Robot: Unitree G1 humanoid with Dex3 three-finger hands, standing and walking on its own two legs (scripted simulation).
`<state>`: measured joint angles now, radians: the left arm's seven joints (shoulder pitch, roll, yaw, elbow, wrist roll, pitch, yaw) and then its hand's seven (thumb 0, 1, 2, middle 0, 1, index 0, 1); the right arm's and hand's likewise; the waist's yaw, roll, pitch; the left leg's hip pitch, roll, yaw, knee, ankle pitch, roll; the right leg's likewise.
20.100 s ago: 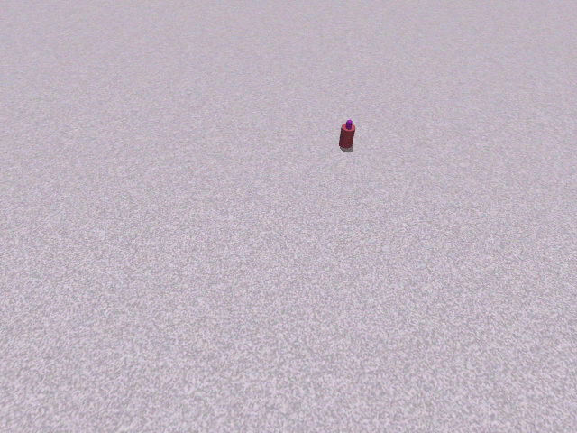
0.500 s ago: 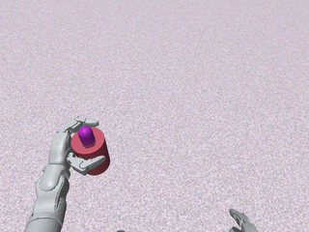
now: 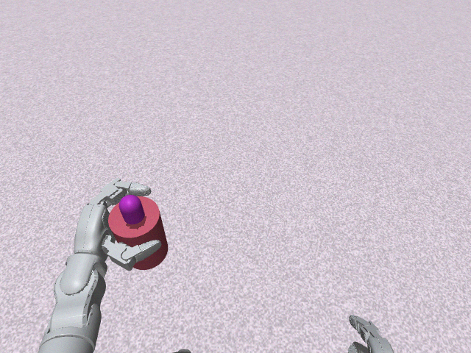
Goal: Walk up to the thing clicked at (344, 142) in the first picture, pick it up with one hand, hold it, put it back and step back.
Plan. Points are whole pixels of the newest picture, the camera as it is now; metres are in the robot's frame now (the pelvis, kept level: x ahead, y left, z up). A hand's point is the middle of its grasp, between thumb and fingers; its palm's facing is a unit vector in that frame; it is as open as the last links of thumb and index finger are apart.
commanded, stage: hold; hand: left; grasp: from the side
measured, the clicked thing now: (138, 227) +0.32 +0.17 +0.03
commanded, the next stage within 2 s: crouch in 0.54 s
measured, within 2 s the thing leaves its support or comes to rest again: neither
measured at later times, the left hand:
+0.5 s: hand (133, 224) +0.32 +0.18 +0.04, palm faces -0.01 -1.00 -0.01, open 10.9 cm
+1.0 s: hand (142, 243) +0.32 +0.18 -0.02, palm faces -0.01 -1.00 +0.02, open 10.9 cm
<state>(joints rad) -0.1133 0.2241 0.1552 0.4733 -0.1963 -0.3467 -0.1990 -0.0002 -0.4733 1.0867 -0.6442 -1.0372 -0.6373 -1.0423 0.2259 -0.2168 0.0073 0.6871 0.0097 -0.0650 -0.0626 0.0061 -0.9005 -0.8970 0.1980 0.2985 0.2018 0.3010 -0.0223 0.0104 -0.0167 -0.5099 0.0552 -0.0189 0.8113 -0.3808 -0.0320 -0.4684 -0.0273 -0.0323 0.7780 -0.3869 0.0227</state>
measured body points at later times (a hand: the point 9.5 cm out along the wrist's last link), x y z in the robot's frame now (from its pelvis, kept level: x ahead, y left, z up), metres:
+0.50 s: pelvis +0.00 +0.00 +0.00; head +0.03 +0.01 +0.45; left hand +0.31 +0.23 +0.05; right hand +0.13 -0.24 -0.10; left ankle +0.02 +0.14 -0.71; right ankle +0.01 -0.14 -0.71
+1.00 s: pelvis -0.02 +0.00 -0.03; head +0.05 +0.02 +0.42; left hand +0.31 +0.23 -0.02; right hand +0.11 -0.25 -0.13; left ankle +0.02 +0.14 -0.71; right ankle +0.01 -0.14 -0.71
